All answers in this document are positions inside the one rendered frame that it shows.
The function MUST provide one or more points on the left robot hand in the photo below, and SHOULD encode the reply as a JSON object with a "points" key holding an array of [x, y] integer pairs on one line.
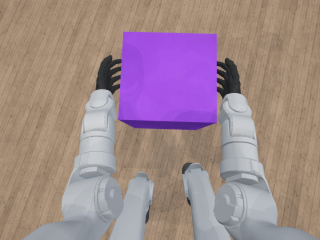
{"points": [[105, 80]]}

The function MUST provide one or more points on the left robot thigh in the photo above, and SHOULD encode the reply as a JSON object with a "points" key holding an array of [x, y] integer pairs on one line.
{"points": [[130, 225]]}

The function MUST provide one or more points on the robot left forearm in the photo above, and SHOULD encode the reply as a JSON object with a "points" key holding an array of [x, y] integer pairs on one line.
{"points": [[96, 151]]}

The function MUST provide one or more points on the right robot upper arm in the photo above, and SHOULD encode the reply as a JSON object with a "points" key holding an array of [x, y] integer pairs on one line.
{"points": [[250, 213]]}

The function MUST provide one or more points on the right robot shin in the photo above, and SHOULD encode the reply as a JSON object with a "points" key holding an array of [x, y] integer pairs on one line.
{"points": [[196, 166]]}

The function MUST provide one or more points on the robot right forearm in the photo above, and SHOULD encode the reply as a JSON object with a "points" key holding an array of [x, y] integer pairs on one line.
{"points": [[240, 161]]}

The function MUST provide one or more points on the left robot upper arm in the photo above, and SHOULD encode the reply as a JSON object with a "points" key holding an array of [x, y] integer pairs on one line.
{"points": [[88, 206]]}

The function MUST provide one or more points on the right robot hand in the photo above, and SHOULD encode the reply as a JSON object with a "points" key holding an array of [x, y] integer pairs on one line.
{"points": [[231, 82]]}

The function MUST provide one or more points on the carton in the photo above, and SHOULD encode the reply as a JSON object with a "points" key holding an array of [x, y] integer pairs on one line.
{"points": [[168, 80]]}

